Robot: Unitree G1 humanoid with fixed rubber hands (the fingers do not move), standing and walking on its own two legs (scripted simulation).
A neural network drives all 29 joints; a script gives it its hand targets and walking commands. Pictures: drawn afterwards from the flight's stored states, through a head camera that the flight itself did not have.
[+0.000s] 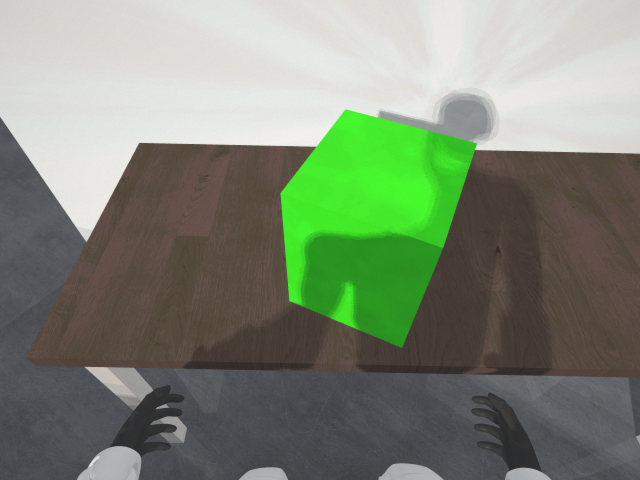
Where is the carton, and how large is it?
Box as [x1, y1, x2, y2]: [281, 109, 476, 347]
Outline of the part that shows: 345,109 281,192 289,300 401,347 442,249 476,143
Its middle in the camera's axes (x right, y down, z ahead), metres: +0.09 -0.01 +0.60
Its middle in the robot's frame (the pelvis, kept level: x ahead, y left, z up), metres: +0.45 -0.06 +0.02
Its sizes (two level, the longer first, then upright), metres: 0.210 0.200 0.250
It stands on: a table, 0.65 m high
